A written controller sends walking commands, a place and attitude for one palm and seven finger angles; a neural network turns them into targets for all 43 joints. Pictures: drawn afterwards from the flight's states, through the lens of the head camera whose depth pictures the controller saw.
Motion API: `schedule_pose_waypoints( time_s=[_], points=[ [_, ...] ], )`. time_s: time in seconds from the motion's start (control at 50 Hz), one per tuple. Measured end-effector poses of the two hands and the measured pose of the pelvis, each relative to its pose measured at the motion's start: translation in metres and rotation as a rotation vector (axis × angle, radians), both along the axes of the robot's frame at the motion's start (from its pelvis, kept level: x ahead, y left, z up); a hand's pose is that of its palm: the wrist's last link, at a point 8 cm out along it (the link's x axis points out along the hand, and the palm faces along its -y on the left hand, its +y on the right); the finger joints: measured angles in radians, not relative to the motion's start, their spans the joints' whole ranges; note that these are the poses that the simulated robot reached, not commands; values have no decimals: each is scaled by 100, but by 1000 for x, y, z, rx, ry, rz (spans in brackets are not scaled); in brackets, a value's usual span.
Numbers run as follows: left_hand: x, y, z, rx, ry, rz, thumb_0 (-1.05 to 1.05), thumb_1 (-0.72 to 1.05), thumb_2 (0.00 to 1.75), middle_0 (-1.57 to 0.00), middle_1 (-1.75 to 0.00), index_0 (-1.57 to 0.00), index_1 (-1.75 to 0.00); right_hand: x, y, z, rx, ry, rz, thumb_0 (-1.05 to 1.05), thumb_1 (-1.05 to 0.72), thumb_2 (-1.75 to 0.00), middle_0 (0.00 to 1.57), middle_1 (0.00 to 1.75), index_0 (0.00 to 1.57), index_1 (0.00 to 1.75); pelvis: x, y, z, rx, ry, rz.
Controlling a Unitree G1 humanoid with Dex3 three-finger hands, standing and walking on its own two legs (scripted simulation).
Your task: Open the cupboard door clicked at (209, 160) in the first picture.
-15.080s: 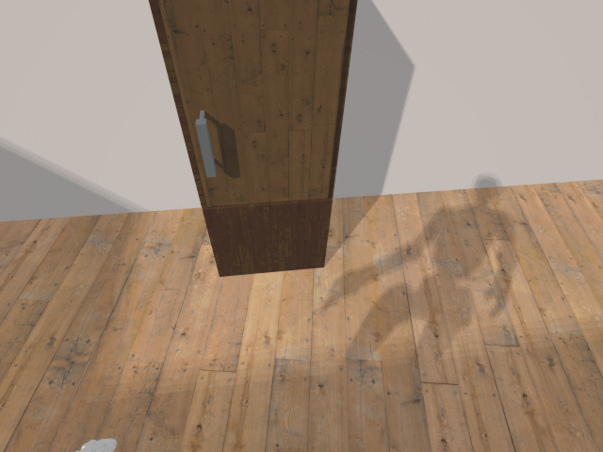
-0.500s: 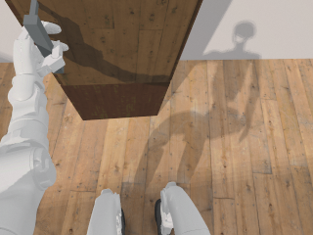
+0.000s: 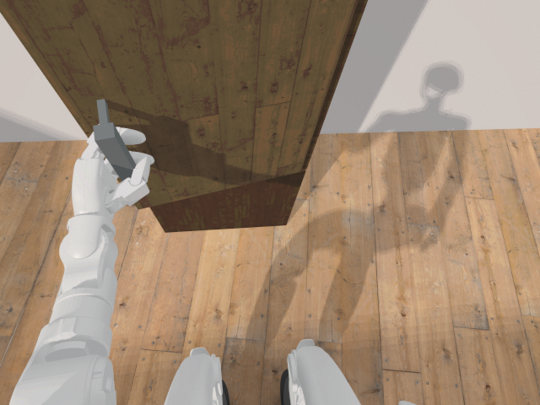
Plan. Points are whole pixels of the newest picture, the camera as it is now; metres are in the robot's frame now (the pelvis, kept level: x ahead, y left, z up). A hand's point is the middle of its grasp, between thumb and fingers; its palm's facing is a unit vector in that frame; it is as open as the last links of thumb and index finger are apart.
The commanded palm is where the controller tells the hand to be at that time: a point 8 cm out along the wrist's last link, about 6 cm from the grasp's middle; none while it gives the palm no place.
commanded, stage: pull the door open along its arc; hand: left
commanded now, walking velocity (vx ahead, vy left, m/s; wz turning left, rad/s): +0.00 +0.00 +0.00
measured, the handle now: (122, 153) +0.48 +0.20 +0.01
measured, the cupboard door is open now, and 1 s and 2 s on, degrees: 12 46 46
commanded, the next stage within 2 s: open thumb and fingers to let go in 0.52 s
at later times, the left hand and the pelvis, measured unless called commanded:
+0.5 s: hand (225, 277) +0.29 +0.05 +0.02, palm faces +0.35 -0.94 -0.02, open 6.1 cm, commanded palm +0.21 +0.08 +0.01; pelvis +0.01 -0.03 +0.01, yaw +4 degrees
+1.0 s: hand (233, 279) +0.29 +0.04 +0.01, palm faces +0.43 -0.90 -0.04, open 9.6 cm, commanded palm +0.24 +0.09 +0.01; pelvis -0.01 -0.07 -0.01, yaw +6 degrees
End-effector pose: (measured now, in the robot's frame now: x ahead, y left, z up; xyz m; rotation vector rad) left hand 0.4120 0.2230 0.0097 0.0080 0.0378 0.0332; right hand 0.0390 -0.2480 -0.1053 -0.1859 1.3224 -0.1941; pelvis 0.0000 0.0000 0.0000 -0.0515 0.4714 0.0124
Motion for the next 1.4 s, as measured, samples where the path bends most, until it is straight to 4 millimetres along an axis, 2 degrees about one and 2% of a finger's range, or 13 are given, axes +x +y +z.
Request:
schedule_pose_waypoints(
  time_s=[0.18, 0.3, 0.46, 0.58, 0.7, 0.82, 0.92, 1.04, 1.12, 1.2, 1.4],
  points=[
    [-67, -45, 0, -76, -17, 318, 3, 69, 75, -32, -135, -38, -135, 76, 5, 2, 28, -182, 143, 1, -91, -90, 20, 30, 20, 30, 6, -3, 2, 14, -33, 12],
    [-106, -80, 3, -33, 3, 407, 2, 70, 74, -32, -135, -39, -135, 119, 18, 3, 70, -295, 221, 1, -91, -90, 20, 30, 20, 30, 5, -11, 2, 26, -60, 26],
    [-153, -123, 8, -9, 45, 352, 3, 67, 71, -30, -132, -38, -135, 154, 32, 14, 112, -434, 282, 1, -91, -90, 20, 30, 20, 30, 6, -27, 5, 42, -93, 43],
    [-171, -146, 11, 20, 62, 297, 3, 66, 70, -29, -129, -38, -135, 168, 30, 19, 138, -514, 303, 1, -91, -90, 20, 30, 20, 30, 8, -41, 4, 52, -105, 57],
    [-167, -149, 7, 37, 39, 371, 2, 63, 75, -33, -131, -37, -134, 171, 15, 9, 122, -524, 332, 1, -91, -90, 20, 30, 20, 30, 3, -55, -3, 64, -101, 76],
    [-164, -148, 5, 22, 39, 417, 1, 54, 74, -36, -131, -38, -132, 156, -6, -3, 104, -479, 316, 1, -91, -90, 20, 30, 20, 30, -3, -65, -6, 77, -99, 82],
    [-166, -146, 4, 25, 32, 420, 1, 34, 66, -36, -129, -38, -130, 137, -21, -9, 86, -433, 285, 1, -91, -90, 20, 30, 20, 30, -7, -69, -6, 85, -99, 81],
    [-166, -145, 3, 21, 20, 406, 1, 0, 51, -34, -125, -36, -125, 117, -31, -14, 69, -394, 256, 1, -91, -90, 20, 30, 20, 30, -12, -68, -7, 86, -102, 75],
    [-165, -145, 3, 18, 13, 400, 1, -23, 42, -32, -122, -35, -122, 109, -31, -16, 63, -383, 248, 2, -91, -90, 20, 30, 20, 30, -15, -64, -7, 84, -103, 72],
    [-165, -145, 3, 13, 9, 390, 0, -37, 36, -30, -115, -34, -115, 107, -25, -14, 64, -388, 247, 2, -91, -90, 20, 30, 20, 30, -18, -60, -7, 81, -106, 68],
    [-165, -146, 3, 3, 9, 362, -1, -49, 31, -26, -78, -29, -77, 117, 0, -5, 77, -441, 271, 1, -91, -90, 20, 30, 20, 30, -21, -46, -7, 64, -115, 63]
  ],
)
